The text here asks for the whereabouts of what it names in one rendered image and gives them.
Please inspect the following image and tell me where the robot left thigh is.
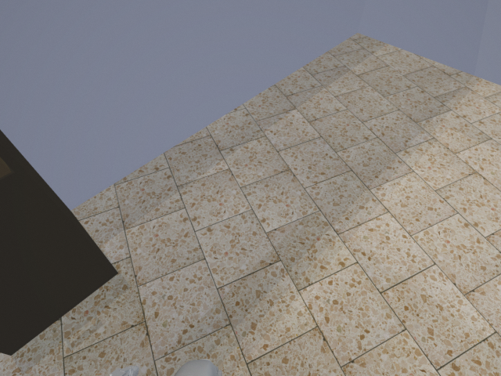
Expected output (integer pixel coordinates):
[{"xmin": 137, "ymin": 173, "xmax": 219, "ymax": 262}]
[{"xmin": 174, "ymin": 360, "xmax": 222, "ymax": 376}]

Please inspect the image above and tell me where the cabinet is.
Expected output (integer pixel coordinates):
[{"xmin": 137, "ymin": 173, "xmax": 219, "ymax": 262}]
[{"xmin": 0, "ymin": 130, "xmax": 118, "ymax": 356}]

